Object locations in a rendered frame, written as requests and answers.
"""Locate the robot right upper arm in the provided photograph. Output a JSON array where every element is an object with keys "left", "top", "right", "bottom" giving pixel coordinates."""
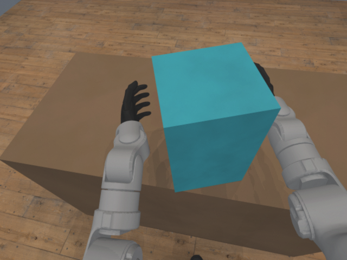
[{"left": 288, "top": 184, "right": 347, "bottom": 260}]

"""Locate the robot left upper arm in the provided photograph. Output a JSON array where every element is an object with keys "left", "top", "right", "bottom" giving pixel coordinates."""
[{"left": 84, "top": 237, "right": 143, "bottom": 260}]

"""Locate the right robot hand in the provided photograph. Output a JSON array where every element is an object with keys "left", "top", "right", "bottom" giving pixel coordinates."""
[{"left": 254, "top": 62, "right": 275, "bottom": 96}]

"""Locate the carton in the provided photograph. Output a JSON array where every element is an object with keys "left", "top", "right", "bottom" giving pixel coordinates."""
[{"left": 152, "top": 42, "right": 281, "bottom": 192}]

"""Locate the left robot forearm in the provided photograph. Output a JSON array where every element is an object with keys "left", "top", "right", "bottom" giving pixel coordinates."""
[{"left": 82, "top": 121, "right": 150, "bottom": 260}]

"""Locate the left robot hand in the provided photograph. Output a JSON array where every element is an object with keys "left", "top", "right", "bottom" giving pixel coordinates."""
[{"left": 121, "top": 81, "right": 151, "bottom": 123}]

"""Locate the pedestal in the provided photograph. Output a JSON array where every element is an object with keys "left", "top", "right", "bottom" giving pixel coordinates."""
[{"left": 0, "top": 52, "right": 347, "bottom": 257}]

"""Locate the right robot forearm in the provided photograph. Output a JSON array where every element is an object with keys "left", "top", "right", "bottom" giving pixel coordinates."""
[{"left": 267, "top": 96, "right": 347, "bottom": 195}]

